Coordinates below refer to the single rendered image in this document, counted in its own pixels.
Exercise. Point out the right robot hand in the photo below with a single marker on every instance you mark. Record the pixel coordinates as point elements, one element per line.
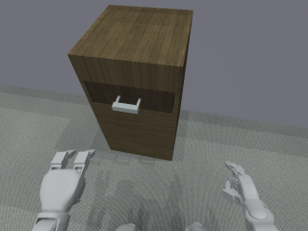
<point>244,187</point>

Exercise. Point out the handle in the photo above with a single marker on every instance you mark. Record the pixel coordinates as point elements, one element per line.
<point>126,108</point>

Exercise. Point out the cabinet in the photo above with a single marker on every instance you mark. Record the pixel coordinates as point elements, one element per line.
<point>137,47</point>

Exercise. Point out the right robot shin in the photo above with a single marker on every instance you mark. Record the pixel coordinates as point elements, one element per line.
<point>197,224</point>

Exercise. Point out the robot left forearm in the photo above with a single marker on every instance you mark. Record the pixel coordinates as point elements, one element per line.
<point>50,220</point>

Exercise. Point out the drawer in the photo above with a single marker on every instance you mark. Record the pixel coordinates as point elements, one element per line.
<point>151,100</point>

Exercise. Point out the left robot hand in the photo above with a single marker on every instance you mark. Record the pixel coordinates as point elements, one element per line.
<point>62,187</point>

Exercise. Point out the robot right forearm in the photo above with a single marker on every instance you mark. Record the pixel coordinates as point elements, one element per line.
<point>257,216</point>

